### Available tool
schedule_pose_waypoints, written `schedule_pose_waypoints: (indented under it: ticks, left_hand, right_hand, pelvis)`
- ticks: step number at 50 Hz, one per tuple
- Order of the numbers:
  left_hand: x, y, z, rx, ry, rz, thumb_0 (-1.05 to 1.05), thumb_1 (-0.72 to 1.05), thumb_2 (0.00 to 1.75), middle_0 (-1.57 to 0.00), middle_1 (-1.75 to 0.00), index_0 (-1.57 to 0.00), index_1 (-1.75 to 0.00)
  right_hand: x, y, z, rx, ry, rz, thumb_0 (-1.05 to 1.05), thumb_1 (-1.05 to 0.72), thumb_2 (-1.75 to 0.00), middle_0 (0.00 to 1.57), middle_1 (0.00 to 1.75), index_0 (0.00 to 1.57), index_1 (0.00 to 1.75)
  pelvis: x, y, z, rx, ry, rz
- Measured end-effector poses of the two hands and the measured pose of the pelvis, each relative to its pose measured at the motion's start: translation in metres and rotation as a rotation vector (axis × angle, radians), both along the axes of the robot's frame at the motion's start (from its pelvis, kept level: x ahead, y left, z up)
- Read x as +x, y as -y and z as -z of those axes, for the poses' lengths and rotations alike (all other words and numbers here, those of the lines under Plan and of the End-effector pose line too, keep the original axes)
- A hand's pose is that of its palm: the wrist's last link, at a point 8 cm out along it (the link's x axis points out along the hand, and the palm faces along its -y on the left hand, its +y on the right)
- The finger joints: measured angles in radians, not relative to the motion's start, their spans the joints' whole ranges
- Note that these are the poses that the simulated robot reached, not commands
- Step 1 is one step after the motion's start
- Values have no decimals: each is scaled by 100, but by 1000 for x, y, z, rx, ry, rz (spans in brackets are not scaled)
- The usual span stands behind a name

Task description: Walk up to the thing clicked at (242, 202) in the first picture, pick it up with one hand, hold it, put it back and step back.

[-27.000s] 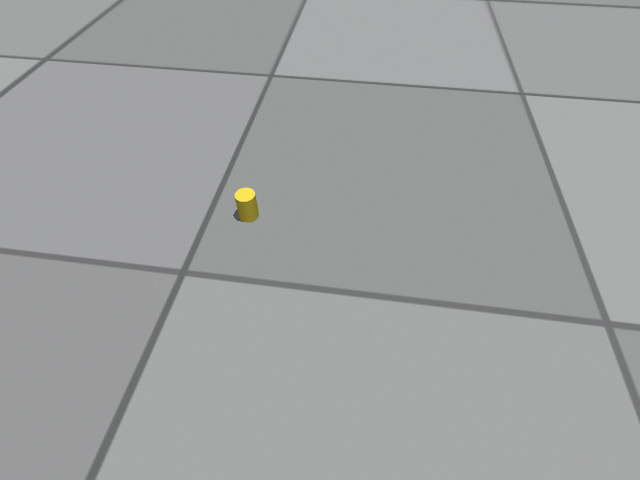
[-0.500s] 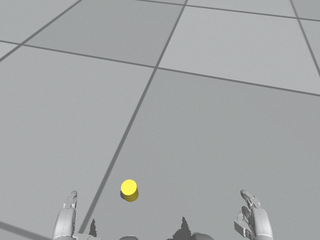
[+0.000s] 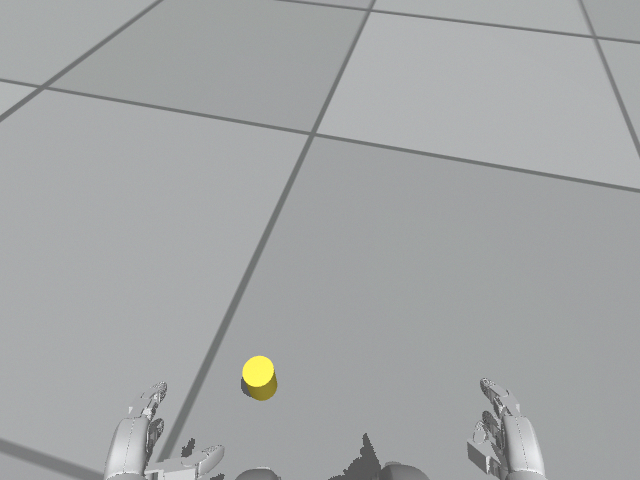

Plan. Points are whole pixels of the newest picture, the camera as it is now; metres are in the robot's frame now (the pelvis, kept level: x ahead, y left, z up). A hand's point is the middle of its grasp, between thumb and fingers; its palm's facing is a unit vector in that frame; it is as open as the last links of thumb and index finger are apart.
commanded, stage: stand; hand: left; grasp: from the side
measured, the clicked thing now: (260, 378) +0.46 +0.17 -0.66
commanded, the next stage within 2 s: none
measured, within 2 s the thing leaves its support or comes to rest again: neither
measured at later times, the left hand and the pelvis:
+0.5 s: hand out of the picture +0.10 +0.25 -0.12, palm faces -0.01 -0.94 -0.35, open 7.4 cm; pelvis +0.01 +0.01 +0.03, yaw +0 degrees
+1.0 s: hand out of the picture +0.05 +0.25 -0.10, palm faces +0.02 -0.94 -0.34, open 7.4 cm; pelvis +0.00 +0.01 +0.06, yaw +1 degrees
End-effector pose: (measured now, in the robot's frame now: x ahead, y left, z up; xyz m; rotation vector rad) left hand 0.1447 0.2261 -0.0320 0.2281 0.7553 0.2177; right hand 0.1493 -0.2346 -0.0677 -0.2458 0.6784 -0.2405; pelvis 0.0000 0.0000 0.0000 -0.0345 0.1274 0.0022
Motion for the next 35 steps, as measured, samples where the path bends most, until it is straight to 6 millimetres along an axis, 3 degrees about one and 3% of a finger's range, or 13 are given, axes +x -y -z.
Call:
schedule_pose_waypoints:
  ticks: [9,13,18,24,35]
  left_hand:
    - [2,-2,0,-1,5,0,0,66,85,-20,-30,-20,-30]
    - [3,-14,20,39,-32,101,0,79,88,-20,-30,-20,-30]
    - [-16,-42,41,40,-163,84,0,86,89,-20,-30,-20,-30]
    - [-51,-66,49,54,-322,22,1,89,90,-20,-30,-20,-30]
    - [-89,-74,45,38,-471,-51,1,91,90,-20,-30,-20,-30]
  right_hand:
    - [0,-2,0,-4,-2,-1,2,-90,-90,21,30,20,30]
    - [-4,4,14,-48,-172,-133,1,-90,-90,21,30,20,30]
    - [-20,24,18,-36,-318,-118,1,-90,-90,21,30,20,30]
    - [-43,41,13,-42,-416,-54,1,-90,-90,21,30,20,30]
    - [-70,34,10,-8,-540,-19,1,-90,-90,20,30,20,30]
  pelvis:
    - [1,-2,0,-1,-6,0]
    - [-2,-2,-4,17,48,-5]
    - [1,-4,-12,29,85,-5]
    - [8,-8,-24,29,112,-6]
    - [11,-12,-44,32,159,-14]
